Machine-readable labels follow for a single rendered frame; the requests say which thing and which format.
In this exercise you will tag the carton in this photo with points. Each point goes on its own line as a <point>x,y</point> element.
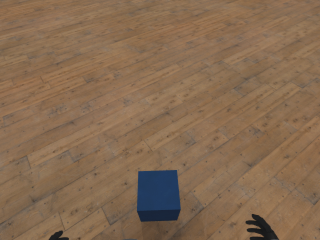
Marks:
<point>158,197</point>

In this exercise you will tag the robot right hand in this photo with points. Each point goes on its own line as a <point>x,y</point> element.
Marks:
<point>265,231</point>

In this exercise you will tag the robot left hand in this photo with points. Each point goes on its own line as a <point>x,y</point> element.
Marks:
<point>56,236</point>

